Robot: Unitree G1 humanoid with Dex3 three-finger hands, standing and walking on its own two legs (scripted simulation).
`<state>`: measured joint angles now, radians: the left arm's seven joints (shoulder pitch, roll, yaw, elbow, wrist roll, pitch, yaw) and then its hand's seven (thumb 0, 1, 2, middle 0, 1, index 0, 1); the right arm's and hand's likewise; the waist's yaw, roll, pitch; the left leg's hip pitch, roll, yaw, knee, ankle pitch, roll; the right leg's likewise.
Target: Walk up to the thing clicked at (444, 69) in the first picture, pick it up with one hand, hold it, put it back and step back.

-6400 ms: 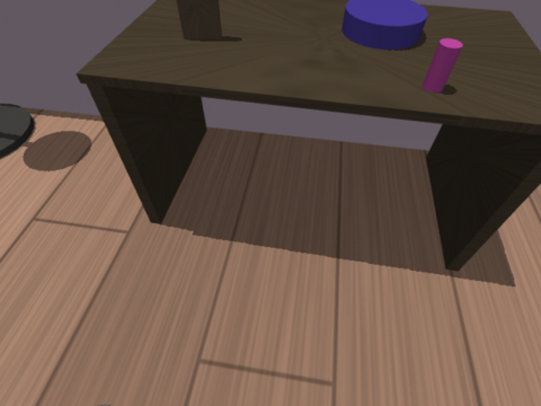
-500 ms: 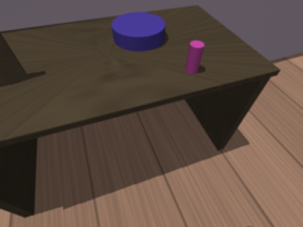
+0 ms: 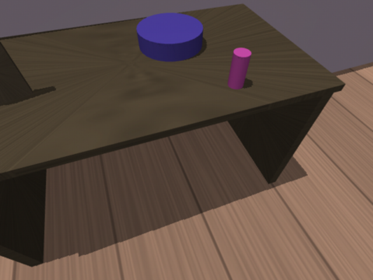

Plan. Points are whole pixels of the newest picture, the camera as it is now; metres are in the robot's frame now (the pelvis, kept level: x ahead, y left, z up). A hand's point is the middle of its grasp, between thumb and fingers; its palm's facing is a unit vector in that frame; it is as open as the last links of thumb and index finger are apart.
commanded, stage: stand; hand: right
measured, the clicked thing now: (238, 69) +0.71 -0.16 +0.04
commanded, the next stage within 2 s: walk up in 0.62 s
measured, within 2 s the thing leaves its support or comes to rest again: neither
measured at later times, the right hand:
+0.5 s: hand out of the picture +0.07 -0.25 -0.16, palm faces -0.03 +0.94 -0.34, open 7.4 cm
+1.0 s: hand out of the picture +0.11 -0.39 -0.17, palm faces -0.12 +0.87 -0.48, open 7.4 cm
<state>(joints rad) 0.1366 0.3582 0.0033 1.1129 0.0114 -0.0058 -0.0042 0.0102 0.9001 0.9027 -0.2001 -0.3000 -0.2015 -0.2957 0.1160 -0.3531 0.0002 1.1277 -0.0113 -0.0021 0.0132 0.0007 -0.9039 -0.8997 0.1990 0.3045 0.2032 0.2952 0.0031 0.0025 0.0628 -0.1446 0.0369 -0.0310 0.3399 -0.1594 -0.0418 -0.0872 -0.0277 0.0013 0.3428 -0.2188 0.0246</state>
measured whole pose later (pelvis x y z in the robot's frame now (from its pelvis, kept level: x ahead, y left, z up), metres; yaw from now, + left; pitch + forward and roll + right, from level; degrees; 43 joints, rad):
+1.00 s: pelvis +0.05 -0.09 -0.02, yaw +6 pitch -3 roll +1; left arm 0.29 0.42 0.13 0.88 0.06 0.04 -0.08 0.01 0.90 0.90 -0.20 -0.30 -0.20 -0.30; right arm 0.33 -0.43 -0.10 1.00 -0.03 0.00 -0.04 0.01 -0.90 -0.90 0.20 0.30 0.20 0.30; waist 0.05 0.00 0.06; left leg -0.42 0.02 -0.07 1.04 -0.50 0.02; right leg -0.26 -0.05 -0.05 0.66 -0.36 -0.01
